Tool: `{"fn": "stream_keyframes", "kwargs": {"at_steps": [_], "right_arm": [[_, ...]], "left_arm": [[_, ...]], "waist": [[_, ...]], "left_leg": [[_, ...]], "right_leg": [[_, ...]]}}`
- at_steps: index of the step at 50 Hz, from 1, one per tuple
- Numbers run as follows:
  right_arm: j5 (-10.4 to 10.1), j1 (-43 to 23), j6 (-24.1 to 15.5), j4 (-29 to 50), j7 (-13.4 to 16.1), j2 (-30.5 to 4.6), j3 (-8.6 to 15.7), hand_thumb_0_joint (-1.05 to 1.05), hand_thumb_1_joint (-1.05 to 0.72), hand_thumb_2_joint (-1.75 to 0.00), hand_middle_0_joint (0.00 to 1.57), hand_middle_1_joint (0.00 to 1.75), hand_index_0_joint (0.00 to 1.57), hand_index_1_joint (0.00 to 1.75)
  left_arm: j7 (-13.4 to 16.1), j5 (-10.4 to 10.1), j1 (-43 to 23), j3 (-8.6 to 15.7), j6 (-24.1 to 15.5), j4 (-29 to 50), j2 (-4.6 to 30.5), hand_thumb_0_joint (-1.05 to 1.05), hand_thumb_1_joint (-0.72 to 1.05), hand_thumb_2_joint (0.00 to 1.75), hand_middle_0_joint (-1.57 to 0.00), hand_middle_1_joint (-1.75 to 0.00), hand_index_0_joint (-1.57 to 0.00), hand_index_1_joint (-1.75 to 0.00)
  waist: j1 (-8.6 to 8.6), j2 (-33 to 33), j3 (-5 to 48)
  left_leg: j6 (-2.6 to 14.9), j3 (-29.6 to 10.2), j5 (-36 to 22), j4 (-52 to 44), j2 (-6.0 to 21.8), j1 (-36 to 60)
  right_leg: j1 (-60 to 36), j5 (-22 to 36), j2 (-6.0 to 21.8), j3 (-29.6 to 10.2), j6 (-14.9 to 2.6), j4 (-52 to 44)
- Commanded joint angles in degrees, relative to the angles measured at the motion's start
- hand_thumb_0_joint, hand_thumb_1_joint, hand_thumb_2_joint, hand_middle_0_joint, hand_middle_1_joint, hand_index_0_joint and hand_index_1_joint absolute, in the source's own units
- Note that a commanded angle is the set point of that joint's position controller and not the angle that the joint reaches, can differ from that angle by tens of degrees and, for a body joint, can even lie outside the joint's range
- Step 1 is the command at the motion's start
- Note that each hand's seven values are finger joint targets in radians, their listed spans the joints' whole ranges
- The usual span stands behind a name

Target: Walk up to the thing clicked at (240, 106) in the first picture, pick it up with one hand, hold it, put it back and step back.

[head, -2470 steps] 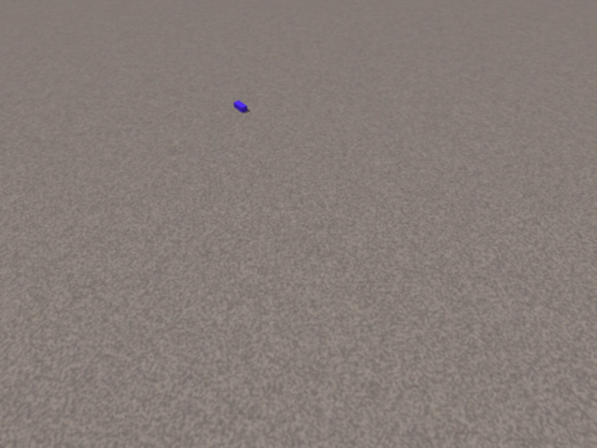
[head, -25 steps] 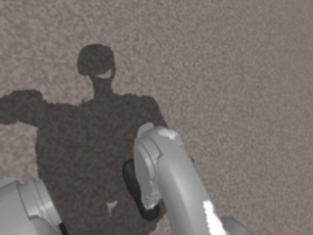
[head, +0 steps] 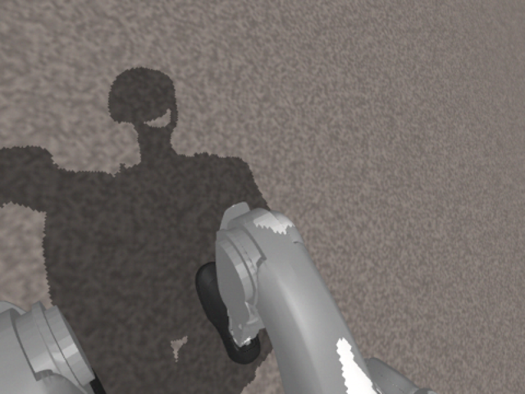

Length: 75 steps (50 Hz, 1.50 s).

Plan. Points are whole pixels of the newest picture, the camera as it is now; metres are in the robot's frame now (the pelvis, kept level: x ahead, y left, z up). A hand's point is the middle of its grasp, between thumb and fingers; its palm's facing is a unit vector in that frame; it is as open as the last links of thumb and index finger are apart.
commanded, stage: open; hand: left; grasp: from above
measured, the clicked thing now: out of the picture +0.47 +0.32 -0.29
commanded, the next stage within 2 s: withdraw in 0.86 s
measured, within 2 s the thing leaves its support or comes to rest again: neither
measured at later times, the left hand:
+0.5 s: hand out of the picture +0.46 +0.31 -0.25, palm faces -0.43 -0.17 -0.89, open 11.5 cm
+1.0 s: hand out of the picture +0.46 +0.31 -0.25, palm faces -0.44 -0.18 -0.88, open 13.0 cm
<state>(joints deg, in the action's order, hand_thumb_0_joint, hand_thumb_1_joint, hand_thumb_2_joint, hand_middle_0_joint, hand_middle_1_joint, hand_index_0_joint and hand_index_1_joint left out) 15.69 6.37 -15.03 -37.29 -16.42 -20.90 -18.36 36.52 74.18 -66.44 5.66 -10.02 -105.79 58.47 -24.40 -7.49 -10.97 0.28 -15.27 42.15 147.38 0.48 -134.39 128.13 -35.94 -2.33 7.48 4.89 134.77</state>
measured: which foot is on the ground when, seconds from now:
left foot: down 0.00-1.00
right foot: down 0.00-1.00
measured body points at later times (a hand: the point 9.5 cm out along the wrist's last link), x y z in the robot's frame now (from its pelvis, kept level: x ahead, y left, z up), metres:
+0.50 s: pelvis +0.00 +0.00 +0.01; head +0.29 +0.14 +0.32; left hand +0.48 +0.32 -0.20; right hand +0.04 -0.25 -0.03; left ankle +0.06 +0.12 -0.27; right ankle +0.13 -0.13 -0.27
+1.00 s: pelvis +0.00 +0.00 +0.01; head +0.29 +0.13 +0.33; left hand +0.48 +0.32 -0.20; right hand +0.04 -0.25 -0.03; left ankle +0.06 +0.12 -0.27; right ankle +0.13 -0.13 -0.27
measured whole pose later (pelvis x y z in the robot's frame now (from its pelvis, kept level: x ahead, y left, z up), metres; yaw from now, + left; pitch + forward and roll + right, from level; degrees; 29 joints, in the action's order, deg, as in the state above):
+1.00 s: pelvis +0.00 +0.00 +0.01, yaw +0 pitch +28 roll -16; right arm 14.6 7.1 -14.1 -35.2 -15.3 -21.1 -19.3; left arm 35.3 72.4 -66.3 4.4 -10.1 -102.8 59.8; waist -24.8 -8.4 -12.1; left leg 0.2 -15.8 41.9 145.3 0.6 -133.5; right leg 126.9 -35.5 -2.2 8.2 4.8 132.3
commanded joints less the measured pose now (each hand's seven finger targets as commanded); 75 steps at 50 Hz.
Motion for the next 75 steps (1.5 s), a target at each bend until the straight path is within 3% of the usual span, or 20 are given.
{"fn": "stream_keyframes", "kwargs": {"at_steps": [1,6,11,15,29,36,42,45,53,54,56,57,60,62,63,64,65,69,73,75], "right_arm": [[-0.57,11.17,0.03,-0.53,0.72,-19.62,5.67,0.0,-0.89,-0.9,0.2,0.3,0.2,0.3],[-0.61,11.53,-0.09,-0.45,0.71,-19.78,5.27,0.0,-0.89,-0.9,0.2,0.3,0.2,0.3],[-0.8,11.17,0.2,-0.39,1.18,-19.58,5.19,0.0,-0.89,-0.9,0.2,0.3,0.2,0.3],[-0.61,10.86,0.15,0.38,1.06,-19.5,4.98,0.0,-0.89,-0.9,0.2,0.3,0.2,0.3],[-1.36,12.4,0.18,0.12,0.76,-20.25,6.01,0.0,-0.89,-0.9,0.2,0.3,0.2,0.3],[-1.4,11.72,0.48,0.31,1.19,-19.98,5.47,0.0,-0.89,-0.9,0.2,0.3,0.2,0.3],[-1.6,12.78,0.97,0.51,1.59,-19.66,5.06,0.0,-0.89,-0.9,0.2,0.3,0.2,0.3],[-1.38,12.17,1.0,0.95,1.46,-19.2,4.8,0.0,-0.89,-0.9,0.2,0.3,0.2,0.3],[-1.57,12.46,1.14,0.82,1.83,-19.82,6.15,0.0,-0.9,-0.9,0.2,0.3,0.2,0.3],[-1.81,12.55,1.06,0.69,1.57,-19.54,6.58,0.0,-0.91,-0.9,0.2,0.3,0.2,0.3],[-2.3,12.75,1.61,0.85,1.52,-19.13,8.02,0.0,-0.91,-0.9,0.2,0.3,0.2,0.3],[-2.55,12.36,1.74,0.7,1.14,-18.21,8.58,0.0,-0.91,-0.9,0.2,0.3,0.2,0.3],[-3.9,13.74,3.64,-0.54,0.76,-17.68,11.77,0.0,-0.9,-0.9,0.2,0.3,0.2,0.3],[-4.86,13.95,4.99,-0.35,0.15,-16.05,12.95,0.0,-0.9,-0.9,0.2,0.3,0.2,0.3],[-5.52,14.46,5.74,-0.82,0.06,-15.87,13.67,0.0,-0.9,-0.9,0.2,0.3,0.2,0.3],[-6.28,14.49,6.31,-1.11,-0.08,-14.93,13.94,0.0,-0.9,-0.9,0.2,0.3,0.2,0.3],[-6.74,15.24,6.85,-1.61,0.01,-14.62,14.51,0.0,-0.89,-0.9,0.2,0.3,0.2,0.3],[-8.61,15.88,10.07,-1.42,1.64,-14.43,17.7,0.0,-0.9,-0.9,0.2,0.3,0.2,0.3],[-9.76,16.94,12.99,-1.01,4.0,-13.1,18.83,0.0,-0.9,-0.9,0.2,0.3,0.2,0.3],[-9.79,16.17,13.99,-0.44,5.71,-12.43,18.43,0.0,-0.9,-0.9,0.2,0.3,0.2,0.3]], "left_arm": [[2.47,-0.73,-13.99,-0.19,0.06,6.44,10.7,0.0,0.25,0.33,-0.72,-0.37,-0.74,-0.35],[2.44,-1.5,-14.57,-0.26,-0.11,6.77,11.1,0.0,0.09,0.46,-0.62,-0.46,-0.62,-0.45],[2.78,-1.26,-14.86,0.19,-0.14,7.54,12.11,0.0,-0.02,0.55,-0.52,-0.55,-0.52,-0.55],[2.23,-1.63,-13.82,-1.56,-0.06,7.25,10.07,0.0,-0.07,0.61,-0.48,-0.58,-0.48,-0.59],[1.78,-2.63,-13.75,-0.34,1.46,9.12,11.05,0.0,-0.27,0.76,-0.28,-0.78,-0.28,-0.78],[0.77,-2.92,-13.7,-1.18,0.7,8.28,11.09,0.0,-0.31,0.81,-0.24,-0.83,-0.25,-0.83],[1.04,-2.8,-13.57,-0.53,-0.12,9.73,11.74,0.0,-0.35,0.84,-0.21,-0.88,-0.21,-0.87],[0.95,-2.4,-13.15,-1.66,-0.07,7.98,10.66,0.0,-0.34,0.83,-0.19,-0.9,-0.21,-0.89],[1.09,-1.8,-15.03,0.54,0.68,14.18,13.87,0.0,-0.35,0.85,-0.23,-0.82,-0.23,-0.82],[0.46,-1.66,-16.64,0.87,0.71,17.09,14.12,0.0,-0.35,0.85,-0.24,-0.82,-0.23,-0.82],[-0.47,-1.58,-15.14,2.17,1.04,24.72,14.77,0.0,-0.36,0.86,-0.23,-0.82,-0.22,-0.83],[-1.32,-2.39,-13.94,1.36,1.26,26.37,12.26,0.0,-0.35,0.85,-0.24,-0.81,-0.23,-0.81],[-3.75,-3.26,-6.69,3.6,3.7,26.4,10.68,0.0,-0.37,0.88,-0.21,-0.83,-0.2,-0.84],[-6.23,-4.4,-7.69,0.78,4.75,32.33,4.38,0.0,-0.4,0.91,-0.18,-0.87,-0.17,-0.87],[-7.35,-5.07,-6.7,0.79,5.68,31.53,2.96,0.0,-0.41,0.91,-0.18,-0.87,-0.17,-0.88],[-8.87,-5.98,-7.9,-2.19,6.05,33.42,-1.19,0.0,-0.41,0.91,-0.18,-0.87,-0.17,-0.88],[-10.18,-7.01,-8.33,-2.37,6.42,34.88,-2.41,0.0,-0.42,0.93,-0.16,-0.89,-0.15,-0.9],[-16.15,-8.19,-8.36,-3.52,7.36,39.91,-3.56,0.0,-0.39,0.91,-0.21,-0.86,-0.19,-0.87],[-21.49,-8.84,-11.66,-5.99,6.94,39.86,-8.3,0.0,-0.38,0.91,-0.22,-0.85,-0.2,-0.87],[-23.49,-8.56,-11.34,-6.77,6.04,37.02,-7.83,0.0,-0.37,0.91,-0.22,-0.85,-0.2,-0.87]], "waist": [[-4.24,29.69,35.44],[-4.96,30.08,34.41],[-4.13,31.26,34.87],[-5.31,29.22,33.78],[-4.25,33.2,36.38],[-4.94,31.39,34.03],[-4.37,32.08,36.66],[-5.09,30.97,34.32],[-3.11,35.59,38.73],[-3.13,37.43,40.21],[-0.06,42.55,47.47],[0.74,43.76,48.4],[3.9,42.23,50.36],[4.72,42.02,52.15],[4.89,38.75,51.7],[4.53,37.03,49.7],[4.45,35.35,49.45],[6.68,32.08,52.45],[5.08,25.12,50.35],[4.6,19.69,46.53]], "left_leg": [[-0.15,5.83,-12.62,-16.81,1.75,27.2],[-0.19,5.54,-12.27,-17.17,1.87,27.08],[-0.55,5.09,-11.76,-18.25,2.02,27.32],[-0.21,5.73,-11.62,-17.08,1.89,27.04],[-0.92,5.26,-16.51,-18.33,2.1,30.53],[-0.61,5.54,-12.67,-18.18,2.0,28.28],[-0.82,4.83,-15.5,-18.83,2.23,30.07],[-0.57,5.28,-13.88,-18.13,2.13,28.5],[-1.22,5.32,-15.35,-19.38,2.3,32.84],[-1.27,5.52,-16.46,-18.93,2.3,33.76],[-1.83,5.9,-20.7,-19.69,2.16,38.09],[-2.21,6.07,-21.59,-20.13,2.04,39.59],[-1.84,7.44,-21.72,-21.11,1.36,37.28],[-1.32,8.71,-22.4,-21.1,1.02,35.96],[-0.79,8.94,-21.25,-21.12,0.89,33.99],[-0.33,9.56,-19.57,-21.45,0.79,31.82],[-0.23,9.61,-17.69,-22.66,0.4,30.99],[-0.33,9.55,-13.85,-26.6,-0.11,33.21],[0.22,9.6,-12.28,-27.78,-0.95,31.46],[1.05,11.19,-9.84,-26.9,-1.42,26.48]], "right_leg": [[-21.06,13.83,-1.95,8.49,-5.3,-9.96],[-21.11,13.59,-1.91,8.75,-5.2,-10.4],[-20.65,12.73,-1.87,8.88,-5.54,-10.27],[-21.39,13.55,-1.91,8.73,-5.08,-10.9],[-22.16,16.67,-1.89,8.65,-5.63,-10.64],[-21.67,13.86,-1.79,8.67,-5.52,-11.25],[-22.56,15.55,-1.91,8.91,-5.58,-11.25],[-21.87,14.75,-1.9,8.88,-5.44,-11.18],[-22.04,15.37,-1.6,8.47,-5.81,-10.98],[-21.69,16.18,-1.32,8.4,-5.79,-10.65],[-22.8,18.53,-1.28,8.06,-6.37,-10.22],[-21.48,18.48,-1.02,7.93,-6.66,-9.57],[-19.77,17.63,-1.3,7.09,-7.02,-10.19],[-19.45,18.09,-1.55,6.16,-7.16,-11.01],[-18.57,17.72,-1.49,5.87,-7.03,-11.69],[-18.02,16.88,-1.59,5.32,-6.96,-12.67],[-18.06,15.52,-1.28,5.06,-6.95,-13.19],[-18.89,12.09,-0.41,3.54,-7.49,-15.61],[-18.76,10.33,0.05,2.46,-7.66,-18.03],[-20.77,7.09,-0.13,1.41,-7.61,-20.74]]}}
